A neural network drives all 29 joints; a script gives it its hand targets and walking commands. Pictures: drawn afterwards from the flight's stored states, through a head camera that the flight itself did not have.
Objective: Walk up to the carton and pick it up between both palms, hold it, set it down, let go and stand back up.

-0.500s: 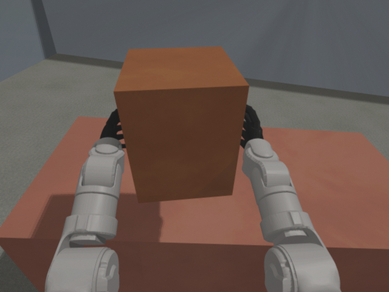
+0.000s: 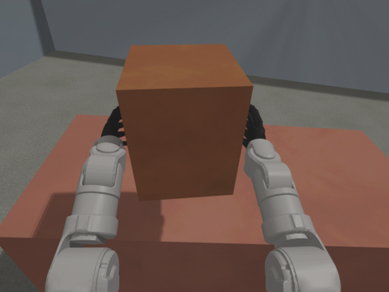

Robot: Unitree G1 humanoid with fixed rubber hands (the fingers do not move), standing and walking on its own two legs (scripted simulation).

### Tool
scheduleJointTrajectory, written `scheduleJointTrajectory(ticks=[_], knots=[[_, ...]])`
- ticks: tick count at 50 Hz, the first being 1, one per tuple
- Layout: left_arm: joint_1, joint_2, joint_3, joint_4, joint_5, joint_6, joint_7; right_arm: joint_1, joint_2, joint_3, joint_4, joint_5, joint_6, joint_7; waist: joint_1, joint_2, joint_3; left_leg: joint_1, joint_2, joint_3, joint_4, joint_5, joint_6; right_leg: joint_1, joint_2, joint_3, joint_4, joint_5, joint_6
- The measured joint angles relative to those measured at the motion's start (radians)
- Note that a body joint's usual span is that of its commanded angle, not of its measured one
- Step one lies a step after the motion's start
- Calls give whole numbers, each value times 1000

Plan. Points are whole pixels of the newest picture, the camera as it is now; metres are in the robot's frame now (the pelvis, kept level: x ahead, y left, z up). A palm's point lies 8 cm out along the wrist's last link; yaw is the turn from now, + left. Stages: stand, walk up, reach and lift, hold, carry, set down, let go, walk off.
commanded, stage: hold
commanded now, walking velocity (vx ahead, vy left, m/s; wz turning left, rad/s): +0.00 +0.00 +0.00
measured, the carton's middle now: (182, 121) +0.41 +0.04 +0.20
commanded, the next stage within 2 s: set down in 1.02 s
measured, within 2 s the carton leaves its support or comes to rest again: neither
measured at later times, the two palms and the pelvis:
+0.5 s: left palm (111, 140) +0.36 +0.18 +0.18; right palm (253, 140) +0.38 -0.10 +0.19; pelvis +0.00 +0.00 +0.00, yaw +0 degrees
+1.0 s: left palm (112, 139) +0.36 +0.18 +0.18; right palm (254, 141) +0.38 -0.11 +0.18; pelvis +0.00 +0.00 +0.00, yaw +0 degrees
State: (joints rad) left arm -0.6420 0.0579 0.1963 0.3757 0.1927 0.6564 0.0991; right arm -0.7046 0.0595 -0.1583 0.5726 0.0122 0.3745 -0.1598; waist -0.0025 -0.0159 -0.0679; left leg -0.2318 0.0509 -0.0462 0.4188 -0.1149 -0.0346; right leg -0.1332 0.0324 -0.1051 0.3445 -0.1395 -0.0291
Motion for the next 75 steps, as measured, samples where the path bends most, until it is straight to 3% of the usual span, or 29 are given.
scheduleJointTrajectory(ticks=[34, 42, 52, 59, 64, 69, 75], knots=[[-1, 0, 2, -12, 9, 11, -4, -5, 1, 0, 4, 0, 0, 0, 0, 0, 5, 1, 0, 0, -3, 0, 0, 0, 0, 0, -1, -1, 0], [-1, 0, -10, -40, 7, 12, -4, 18, 3, 0, -45, 0, 0, 0, -1, 0, 6, 1, 0, 0, -3, 0, 0, 0, 0, 0, -1, -1, -1], [-1, 0, 0, -22, 23, 23, -12, -3, 3, 0, 3, 0, 0, 0, -2, -1, 9, 2, 0, 0, -4, 1, 0, 0, 0, 0, 0, -1, -1], [1, -1, 1, -51, 33, 18, -27, 21, 13, 0, -51, 13, -2, -12, -2, -12, 10, 10, 0, 0, -3, 0, 0, 9, 0, 0, -1, -1, -1], [-13, -6, 45, 3, 87, -23, -57, -28, 12, 0, 55, 13, -53, -13, -2, -12, 10, 18, 0, 0, -4, 2, 0, 15, 0, 0, 2, -1, -1], [-19, -21, 125, 129, 141, -124, -91, -76, 13, 0, 206, 12, -140, -21, -2, -20, 10, 24, 0, 0, -14, 8, 0, 16, 0, 0, 3, -2, 0], [-1, -29, 133, 191, 122, -208, -67, -63, 11, -2, 293, 12, -259, -17, -2, -37, 11, 28, 0, 0, -23, 8, 0, 16, 0, 0, 3, -7, -7]])
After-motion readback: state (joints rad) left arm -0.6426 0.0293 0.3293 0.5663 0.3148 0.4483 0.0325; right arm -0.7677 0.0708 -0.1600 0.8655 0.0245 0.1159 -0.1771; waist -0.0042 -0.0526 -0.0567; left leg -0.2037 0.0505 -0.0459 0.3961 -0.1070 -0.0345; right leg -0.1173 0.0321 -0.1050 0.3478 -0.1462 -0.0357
